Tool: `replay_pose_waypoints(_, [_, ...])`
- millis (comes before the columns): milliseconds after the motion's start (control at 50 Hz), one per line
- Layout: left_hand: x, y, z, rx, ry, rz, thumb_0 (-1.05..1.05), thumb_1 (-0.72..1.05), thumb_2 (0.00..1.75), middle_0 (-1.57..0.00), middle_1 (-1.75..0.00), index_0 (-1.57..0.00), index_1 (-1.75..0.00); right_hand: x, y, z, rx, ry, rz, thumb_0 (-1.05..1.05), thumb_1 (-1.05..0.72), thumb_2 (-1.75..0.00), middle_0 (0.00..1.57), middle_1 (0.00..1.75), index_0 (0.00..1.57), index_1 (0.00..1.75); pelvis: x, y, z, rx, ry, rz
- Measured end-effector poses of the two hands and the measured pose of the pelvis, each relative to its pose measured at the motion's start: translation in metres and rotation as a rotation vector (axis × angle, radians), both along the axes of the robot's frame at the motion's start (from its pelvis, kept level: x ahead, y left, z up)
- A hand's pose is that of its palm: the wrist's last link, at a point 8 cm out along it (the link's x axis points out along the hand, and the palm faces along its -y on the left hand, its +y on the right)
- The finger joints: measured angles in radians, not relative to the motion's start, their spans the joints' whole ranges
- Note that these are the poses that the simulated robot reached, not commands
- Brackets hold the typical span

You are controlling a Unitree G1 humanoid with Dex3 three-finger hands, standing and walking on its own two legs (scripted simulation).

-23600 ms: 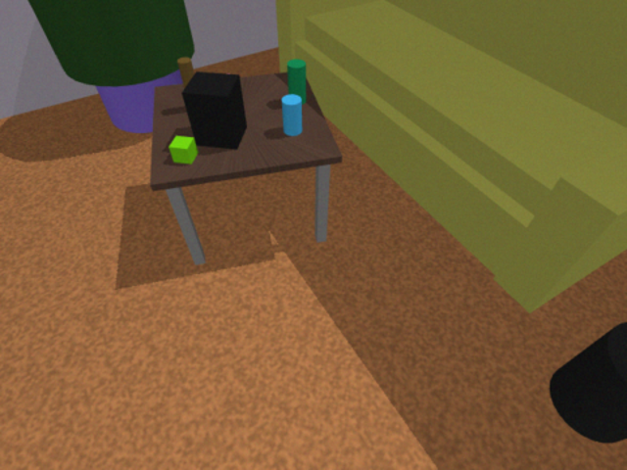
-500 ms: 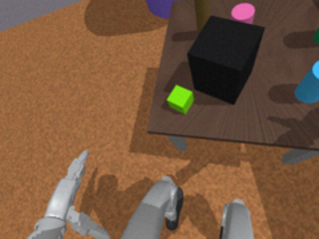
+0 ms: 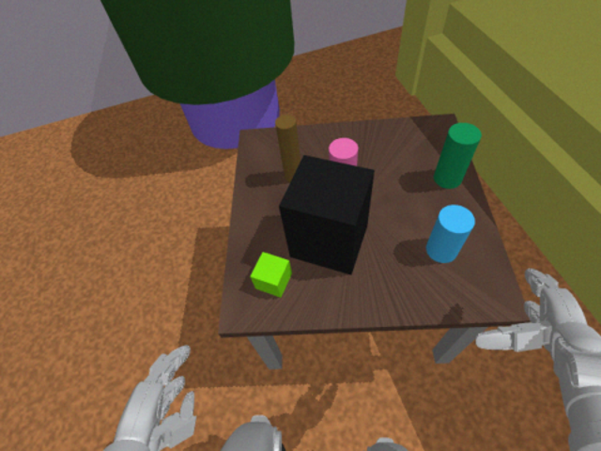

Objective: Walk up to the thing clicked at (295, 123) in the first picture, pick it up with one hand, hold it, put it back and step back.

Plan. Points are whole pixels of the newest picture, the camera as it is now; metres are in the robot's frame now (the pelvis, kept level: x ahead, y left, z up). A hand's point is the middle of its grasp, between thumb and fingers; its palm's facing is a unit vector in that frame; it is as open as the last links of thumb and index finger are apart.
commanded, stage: home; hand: right
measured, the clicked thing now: (448, 235) +0.53 -0.24 -0.19
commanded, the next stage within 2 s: none
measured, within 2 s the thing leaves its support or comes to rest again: neither
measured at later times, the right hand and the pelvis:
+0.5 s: hand (460, 442) +0.16 -0.16 -0.05, palm faces +0.06 +0.98 -0.21, open 17.2 cm; pelvis +0.00 +0.02 +0.00, yaw -1 degrees
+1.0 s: hand (468, 443) +0.16 -0.17 -0.05, palm faces +0.06 +0.98 -0.21, open 17.3 cm; pelvis +0.00 +0.02 +0.00, yaw -1 degrees
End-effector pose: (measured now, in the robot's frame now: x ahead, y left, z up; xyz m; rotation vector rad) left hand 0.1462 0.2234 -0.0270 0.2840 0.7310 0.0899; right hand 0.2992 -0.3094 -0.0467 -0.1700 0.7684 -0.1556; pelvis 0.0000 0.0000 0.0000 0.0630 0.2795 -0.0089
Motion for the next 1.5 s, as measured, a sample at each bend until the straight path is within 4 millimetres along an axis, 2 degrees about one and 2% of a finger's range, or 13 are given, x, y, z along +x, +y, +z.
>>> replay_pose_waypoints(140, [0.014, -0.004, 0.003, -0.083, -0.072, 0.008, 0.01, 0.88, 0.88, -0.19, -0.29, -0.20, -0.29, -0.055, 0.040, 0.013, 0.015, 0.054, 0.047, 0.00, 0.40, -0.13, 0.07, 0.08, 0.07, 0.07, 0.005, 0.005, 0.009, -0.020, -0.055, -0.004])
replay_pose_waypoints(300, [0.013, 0.012, 0.000, -0.080, -0.089, 0.036, 0.01, 0.90, 0.89, -0.20, -0.29, -0.21, -0.29, -0.125, 0.084, 0.017, 0.040, 0.071, 0.033, 0.00, 0.44, -0.11, 0.07, 0.07, 0.07, 0.07, 0.006, 0.014, 0.009, -0.035, -0.074, -0.004])
replay_pose_waypoints(360, [0.013, 0.016, 0.000, -0.062, -0.096, 0.039, 0.01, 0.90, 0.90, -0.20, -0.29, -0.20, -0.29, -0.145, 0.096, 0.018, 0.039, 0.070, 0.024, 0.00, 0.46, -0.10, 0.06, 0.07, 0.07, 0.06, 0.005, 0.017, 0.007, -0.039, -0.077, -0.007])
replay_pose_waypoints(420, [0.013, 0.019, 0.000, -0.048, -0.112, 0.040, 0.01, 0.90, 0.90, -0.20, -0.29, -0.20, -0.29, -0.156, 0.101, 0.020, 0.025, 0.057, 0.015, 0.00, 0.47, -0.09, 0.06, 0.07, 0.06, 0.06, 0.003, 0.020, 0.004, -0.041, -0.077, -0.009])
replay_pose_waypoints(620, [0.011, 0.019, 0.000, -0.048, -0.174, 0.058, 0.01, 0.90, 0.90, -0.20, -0.30, -0.21, -0.30, -0.156, 0.101, 0.027, -0.010, 0.011, 0.007, -0.01, 0.49, -0.08, 0.06, 0.07, 0.06, 0.06, -0.001, 0.022, -0.002, -0.048, -0.078, -0.011])
replay_pose_waypoints(840, [0.005, 0.018, 0.001, -0.036, -0.185, 0.062, 0.01, 0.90, 0.90, -0.20, -0.30, -0.21, -0.30, -0.158, 0.099, 0.026, 0.004, 0.029, 0.013, 0.00, 0.50, -0.07, 0.06, 0.06, 0.06, 0.05, -0.003, 0.019, -0.003, -0.048, -0.081, -0.008])
replay_pose_waypoints(1500, [0.010, 0.006, 0.000, -0.037, -0.199, 0.051, 0.01, 0.90, 0.90, -0.20, -0.30, -0.21, -0.30, -0.156, 0.089, 0.026, 0.008, 0.032, 0.006, 0.00, 0.50, -0.07, 0.06, 0.06, 0.06, 0.05, 0.000, 0.010, -0.004, -0.041, -0.077, -0.009])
